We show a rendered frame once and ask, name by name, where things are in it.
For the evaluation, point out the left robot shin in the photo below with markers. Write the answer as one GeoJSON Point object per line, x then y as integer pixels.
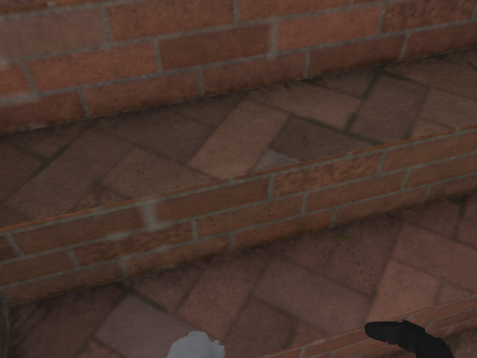
{"type": "Point", "coordinates": [195, 333]}

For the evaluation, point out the left robot thigh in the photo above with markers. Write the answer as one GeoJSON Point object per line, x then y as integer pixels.
{"type": "Point", "coordinates": [196, 347]}

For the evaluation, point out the right robot hand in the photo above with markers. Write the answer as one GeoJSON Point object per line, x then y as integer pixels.
{"type": "Point", "coordinates": [410, 337]}

